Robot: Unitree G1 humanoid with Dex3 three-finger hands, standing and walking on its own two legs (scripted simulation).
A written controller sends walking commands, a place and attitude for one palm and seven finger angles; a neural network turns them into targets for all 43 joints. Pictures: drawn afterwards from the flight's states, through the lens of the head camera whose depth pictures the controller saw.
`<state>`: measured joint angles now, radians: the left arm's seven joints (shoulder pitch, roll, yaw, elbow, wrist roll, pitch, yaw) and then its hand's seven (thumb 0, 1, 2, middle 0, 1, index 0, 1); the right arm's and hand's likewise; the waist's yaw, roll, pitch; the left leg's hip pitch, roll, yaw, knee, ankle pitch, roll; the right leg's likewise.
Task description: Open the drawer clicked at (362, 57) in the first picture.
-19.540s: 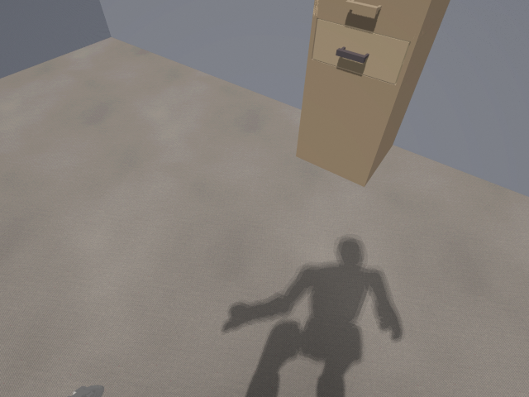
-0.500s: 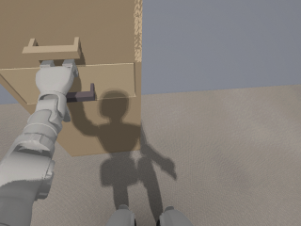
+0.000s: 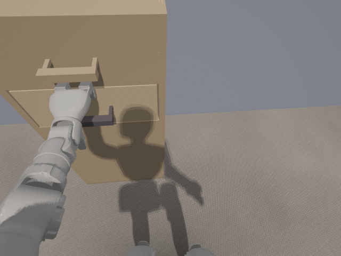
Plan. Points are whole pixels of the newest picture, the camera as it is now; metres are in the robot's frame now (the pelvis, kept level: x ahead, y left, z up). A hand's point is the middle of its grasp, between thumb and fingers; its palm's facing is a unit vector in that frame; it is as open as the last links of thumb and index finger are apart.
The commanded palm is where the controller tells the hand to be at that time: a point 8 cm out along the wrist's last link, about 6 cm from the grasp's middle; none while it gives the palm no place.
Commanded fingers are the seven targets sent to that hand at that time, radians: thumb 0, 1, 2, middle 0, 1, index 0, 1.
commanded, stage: move the hooked fingers above the handle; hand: left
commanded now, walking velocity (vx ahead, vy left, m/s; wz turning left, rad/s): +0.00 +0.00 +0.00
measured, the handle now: (92, 115) +0.51 +0.22 -0.04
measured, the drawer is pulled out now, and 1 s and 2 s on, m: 0.00 0.00 0.00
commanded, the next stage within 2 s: lower the fingers behind the handle in 0.22 s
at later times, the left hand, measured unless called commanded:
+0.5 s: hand (79, 116) +0.46 +0.23 +0.02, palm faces +0.01 -0.01 -1.00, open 13.6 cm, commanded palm +0.45 +0.23 +0.05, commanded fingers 0.00 -0.50 0.30 -0.30 -1.20 -0.30 -1.20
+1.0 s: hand (80, 117) +0.46 +0.23 +0.01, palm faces +0.05 +0.01 -1.00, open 13.8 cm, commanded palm +0.45 +0.23 +0.02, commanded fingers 0.00 -0.50 0.30 -0.30 -1.20 -0.30 -1.20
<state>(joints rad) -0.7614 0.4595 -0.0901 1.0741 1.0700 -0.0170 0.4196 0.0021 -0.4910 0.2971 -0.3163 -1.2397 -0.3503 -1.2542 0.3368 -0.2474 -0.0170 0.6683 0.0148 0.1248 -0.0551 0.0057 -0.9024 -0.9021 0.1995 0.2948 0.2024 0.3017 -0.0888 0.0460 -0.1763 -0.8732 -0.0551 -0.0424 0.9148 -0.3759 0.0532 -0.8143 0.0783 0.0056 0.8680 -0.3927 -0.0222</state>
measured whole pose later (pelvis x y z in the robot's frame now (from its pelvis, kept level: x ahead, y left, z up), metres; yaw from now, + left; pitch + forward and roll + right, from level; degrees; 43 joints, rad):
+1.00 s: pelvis -0.02 -0.01 -0.02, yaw +0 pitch +22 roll -2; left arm -0.84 0.47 -0.11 1.11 1.07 0.01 0.44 0.00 -0.49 0.30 -0.32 -1.22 -0.25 -1.38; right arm 0.32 -0.25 0.00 0.66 0.02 0.13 -0.06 0.01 -0.90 -0.90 0.20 0.29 0.20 0.30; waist -0.09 0.03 -0.20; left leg -1.00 -0.05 -0.06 1.02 -0.40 0.04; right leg -0.94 0.08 -0.02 0.98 -0.42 -0.03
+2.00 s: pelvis -0.07 +0.00 -0.06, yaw +1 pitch +24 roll -3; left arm -1.03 0.54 -0.17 1.08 1.06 0.09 0.32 0.00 -0.49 0.30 -0.32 -1.23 -0.24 -1.40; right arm 0.29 -0.25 0.05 0.65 0.05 0.06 -0.11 0.01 -0.90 -0.90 0.20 0.30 0.20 0.30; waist -0.16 0.03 -0.18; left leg -1.24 -0.06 -0.03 1.18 -0.38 0.06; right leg -1.17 0.05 -0.03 1.15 -0.41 -0.01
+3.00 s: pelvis +0.00 +0.00 +0.00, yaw +2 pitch +20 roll -3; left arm -0.79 0.46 -0.10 1.07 1.06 -0.05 0.43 0.00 -0.49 0.30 -0.34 -1.24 -0.37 -1.25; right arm 0.34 -0.26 -0.01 0.67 0.02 0.11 -0.07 0.01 -0.90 -0.90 0.20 0.29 0.20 0.30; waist -0.09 0.05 -0.17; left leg -0.90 -0.04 -0.04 0.92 -0.37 0.05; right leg -0.83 0.06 -0.02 0.87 -0.40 -0.02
